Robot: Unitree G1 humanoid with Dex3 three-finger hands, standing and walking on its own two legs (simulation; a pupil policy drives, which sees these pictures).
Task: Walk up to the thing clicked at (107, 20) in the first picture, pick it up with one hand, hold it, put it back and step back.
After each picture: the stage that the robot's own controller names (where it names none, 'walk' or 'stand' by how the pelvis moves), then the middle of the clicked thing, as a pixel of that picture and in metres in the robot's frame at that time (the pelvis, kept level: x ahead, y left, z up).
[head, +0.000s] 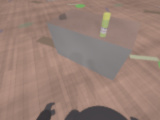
stand; (104, 25) +0.95 -0.10 +0.06
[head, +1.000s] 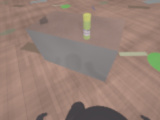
walk; (86, 27) +0.83 +0.14 +0.08
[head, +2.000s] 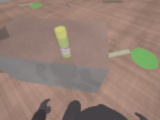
stand; (63, 44) +0.50 +0.25 +0.09
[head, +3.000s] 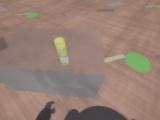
stand; (62, 53) +0.48 +0.25 +0.06
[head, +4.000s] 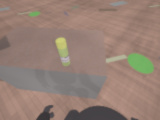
stand; (63, 53) +0.47 +0.25 +0.05
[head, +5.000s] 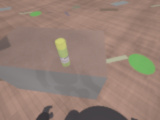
stand; (63, 54) +0.46 +0.25 +0.05
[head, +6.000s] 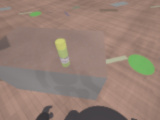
stand; (63, 54) +0.46 +0.25 +0.05
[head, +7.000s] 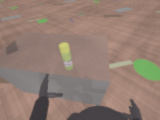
rise first; (66, 57) +0.45 +0.24 +0.06
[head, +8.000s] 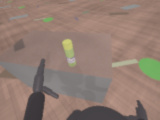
go down; (69, 54) +0.48 +0.24 +0.06
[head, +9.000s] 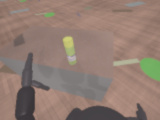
go down; (70, 52) +0.48 +0.24 +0.06
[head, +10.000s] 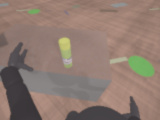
go down; (66, 54) +0.45 +0.21 +0.07
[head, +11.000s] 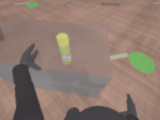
close in; (65, 51) +0.46 +0.21 +0.08
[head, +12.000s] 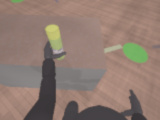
close; (56, 45) +0.47 +0.23 +0.11
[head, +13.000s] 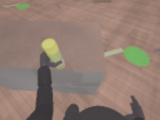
lift; (55, 56) +0.39 +0.24 +0.11
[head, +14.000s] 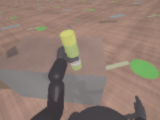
lift; (72, 53) +0.34 +0.13 +0.23
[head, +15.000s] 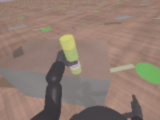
hold; (72, 57) +0.32 +0.14 +0.22
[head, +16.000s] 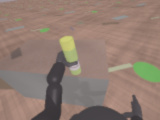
hold; (72, 57) +0.33 +0.14 +0.21
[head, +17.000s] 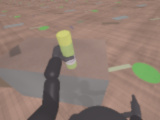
crouch; (68, 52) +0.35 +0.17 +0.23
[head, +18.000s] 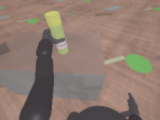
lower; (58, 36) +0.45 +0.21 +0.26
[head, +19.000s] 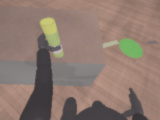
lower; (54, 41) +0.48 +0.22 +0.12
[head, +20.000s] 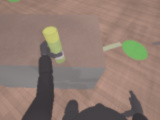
lower; (56, 48) +0.44 +0.22 +0.11
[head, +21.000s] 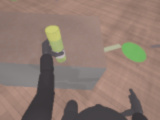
lower; (57, 47) +0.45 +0.22 +0.11
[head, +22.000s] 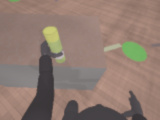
lower; (56, 47) +0.45 +0.22 +0.11
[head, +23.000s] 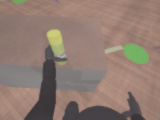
open; (58, 50) +0.43 +0.22 +0.11
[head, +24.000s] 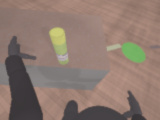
sink last; (61, 49) +0.43 +0.20 +0.11
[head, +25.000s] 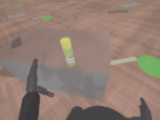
stand; (68, 53) +0.46 +0.23 +0.09
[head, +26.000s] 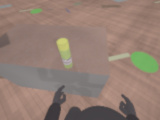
stand; (65, 55) +0.43 +0.22 +0.07
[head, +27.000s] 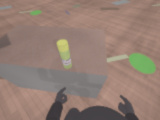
stand; (65, 55) +0.44 +0.22 +0.06
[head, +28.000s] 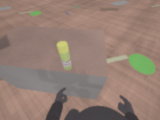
stand; (65, 57) +0.42 +0.22 +0.06
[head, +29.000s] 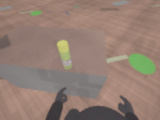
stand; (65, 56) +0.43 +0.22 +0.06
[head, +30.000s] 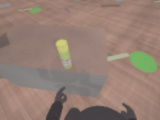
stand; (65, 56) +0.43 +0.22 +0.06
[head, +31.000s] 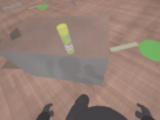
walk; (66, 40) +0.55 +0.25 +0.09
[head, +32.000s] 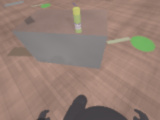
walk; (77, 21) +0.89 +0.26 +0.08
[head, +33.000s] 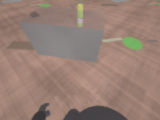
stand; (80, 16) +1.14 +0.20 +0.07
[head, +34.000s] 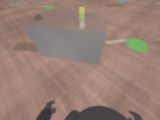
stand; (81, 18) +1.11 +0.19 +0.06
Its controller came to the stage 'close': yes
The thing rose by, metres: 0.20
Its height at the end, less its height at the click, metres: +0.00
